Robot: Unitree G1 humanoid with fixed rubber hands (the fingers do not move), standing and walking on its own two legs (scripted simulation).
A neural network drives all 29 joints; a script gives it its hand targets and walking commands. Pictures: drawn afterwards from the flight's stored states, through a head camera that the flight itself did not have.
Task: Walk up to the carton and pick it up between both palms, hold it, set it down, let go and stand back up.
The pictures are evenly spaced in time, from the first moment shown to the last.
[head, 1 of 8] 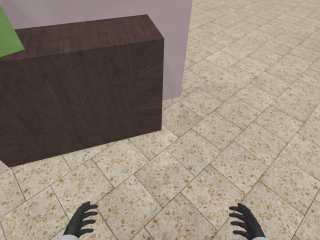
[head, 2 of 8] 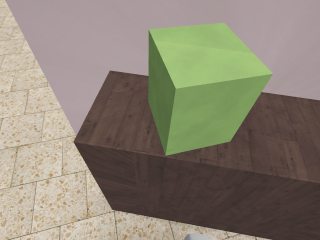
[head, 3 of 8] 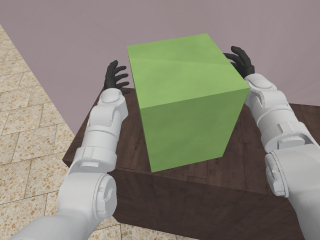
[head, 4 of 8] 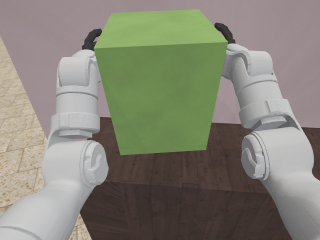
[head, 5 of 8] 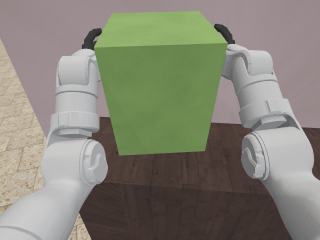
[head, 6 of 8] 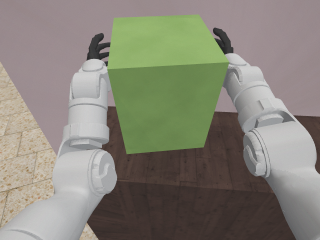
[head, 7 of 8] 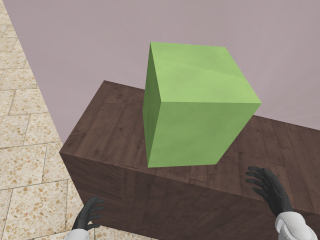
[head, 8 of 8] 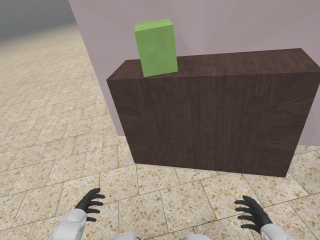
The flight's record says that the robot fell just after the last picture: yes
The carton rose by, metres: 0.21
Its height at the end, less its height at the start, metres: +0.00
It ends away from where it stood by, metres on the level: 0.01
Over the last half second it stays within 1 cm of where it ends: yes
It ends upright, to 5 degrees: yes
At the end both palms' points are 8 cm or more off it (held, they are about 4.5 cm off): yes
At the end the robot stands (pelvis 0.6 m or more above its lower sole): yes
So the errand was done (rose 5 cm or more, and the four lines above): yes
